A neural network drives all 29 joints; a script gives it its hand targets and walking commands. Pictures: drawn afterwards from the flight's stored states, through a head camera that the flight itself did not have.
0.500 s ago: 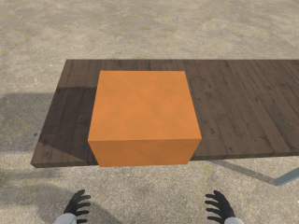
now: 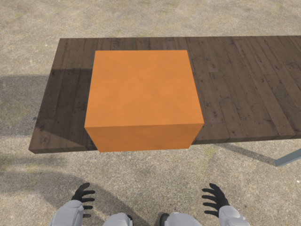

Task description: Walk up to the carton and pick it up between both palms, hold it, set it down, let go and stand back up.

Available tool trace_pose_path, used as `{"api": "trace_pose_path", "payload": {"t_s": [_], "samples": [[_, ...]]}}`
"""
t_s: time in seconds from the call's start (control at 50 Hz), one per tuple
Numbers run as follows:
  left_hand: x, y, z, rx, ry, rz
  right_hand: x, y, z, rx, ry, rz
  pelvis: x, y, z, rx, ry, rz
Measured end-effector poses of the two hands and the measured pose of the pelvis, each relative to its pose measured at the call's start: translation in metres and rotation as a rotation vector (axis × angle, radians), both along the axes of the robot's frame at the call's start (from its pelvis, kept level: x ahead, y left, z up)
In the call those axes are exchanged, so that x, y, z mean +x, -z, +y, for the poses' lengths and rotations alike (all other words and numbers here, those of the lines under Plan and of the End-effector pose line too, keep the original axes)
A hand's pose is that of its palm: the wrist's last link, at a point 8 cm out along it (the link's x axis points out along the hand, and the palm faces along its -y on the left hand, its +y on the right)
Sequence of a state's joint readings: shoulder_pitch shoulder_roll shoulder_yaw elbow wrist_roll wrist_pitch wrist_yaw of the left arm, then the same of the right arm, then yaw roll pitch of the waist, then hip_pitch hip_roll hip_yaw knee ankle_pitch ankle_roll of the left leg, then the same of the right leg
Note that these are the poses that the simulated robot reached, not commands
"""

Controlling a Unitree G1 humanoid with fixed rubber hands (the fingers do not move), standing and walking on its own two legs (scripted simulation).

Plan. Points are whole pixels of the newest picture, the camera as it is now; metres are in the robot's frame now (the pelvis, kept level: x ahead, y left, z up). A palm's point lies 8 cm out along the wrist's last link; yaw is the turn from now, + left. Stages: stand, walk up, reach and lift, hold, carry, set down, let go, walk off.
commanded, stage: set down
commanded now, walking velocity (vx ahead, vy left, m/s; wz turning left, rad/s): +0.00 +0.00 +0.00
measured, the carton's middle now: (143, 101) +0.47 +0.03 -0.03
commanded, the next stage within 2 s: let go in 0.30 s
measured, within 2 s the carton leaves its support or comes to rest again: neither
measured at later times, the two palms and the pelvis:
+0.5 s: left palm (77, 202) +0.18 +0.22 -0.12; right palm (225, 204) +0.17 -0.21 -0.13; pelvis +0.01 +0.00 +0.00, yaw -1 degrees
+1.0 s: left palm (71, 201) +0.17 +0.22 -0.07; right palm (234, 200) +0.17 -0.22 -0.08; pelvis +0.03 -0.01 +0.01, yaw -1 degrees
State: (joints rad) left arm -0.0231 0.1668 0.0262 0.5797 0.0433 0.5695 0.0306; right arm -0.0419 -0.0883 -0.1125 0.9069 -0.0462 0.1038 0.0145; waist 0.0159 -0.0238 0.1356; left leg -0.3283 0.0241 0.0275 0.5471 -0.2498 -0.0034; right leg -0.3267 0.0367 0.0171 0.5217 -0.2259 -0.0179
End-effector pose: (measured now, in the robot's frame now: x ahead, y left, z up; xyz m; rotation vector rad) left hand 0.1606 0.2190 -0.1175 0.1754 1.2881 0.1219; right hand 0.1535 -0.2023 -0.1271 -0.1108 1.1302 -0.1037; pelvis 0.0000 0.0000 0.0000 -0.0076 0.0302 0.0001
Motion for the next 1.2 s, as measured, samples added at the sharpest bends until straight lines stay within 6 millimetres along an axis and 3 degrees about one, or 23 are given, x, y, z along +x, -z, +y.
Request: {"api": "trace_pose_path", "payload": {"t_s": [0.42,0.5,0.64,0.74,0.9,1.02,1.2], "samples": [[0.009,0.018,-0.001,0.004,-0.023,0.136,0.008,0.017,-0.003,-0.008,0.035,0.122,0.002,0.008,-0.002,-0.002,0.005,0.062],[0.015,0.003,-0.002,-0.002,-0.009,0.068,0.015,0.003,-0.012,-0.016,0.056,0.078,0.009,0.003,-0.003,-0.002,0.017,0.043],[0.023,-0.039,-0.001,-0.007,0.057,-0.095,0.028,-0.038,-0.040,-0.053,0.040,-0.054,0.026,-0.009,-0.006,0.000,0.027,0.002],[0.028,-0.051,0.004,0.002,0.082,-0.195,0.034,-0.054,-0.051,-0.057,0.015,-0.162,0.034,-0.011,-0.008,0.001,0.025,-0.026],[0.025,-0.050,0.005,-0.002,0.086,-0.376,0.031,-0.053,-0.034,-0.036,-0.038,-0.352,0.033,-0.008,-0.008,0.003,0.018,-0.049],[0.011,-0.043,0.001,-0.017,0.081,-0.411,0.019,-0.045,-0.016,-0.022,-0.051,-0.389,0.027,-0.005,-0.005,0.005,0.018,-0.062],[0.004,-0.039,0.003,-0.007,0.076,-0.408,0.006,-0.042,-0.021,-0.047,-0.041,-0.372,0.019,-0.003,-0.002,0.008,0.021,-0.068]]}}
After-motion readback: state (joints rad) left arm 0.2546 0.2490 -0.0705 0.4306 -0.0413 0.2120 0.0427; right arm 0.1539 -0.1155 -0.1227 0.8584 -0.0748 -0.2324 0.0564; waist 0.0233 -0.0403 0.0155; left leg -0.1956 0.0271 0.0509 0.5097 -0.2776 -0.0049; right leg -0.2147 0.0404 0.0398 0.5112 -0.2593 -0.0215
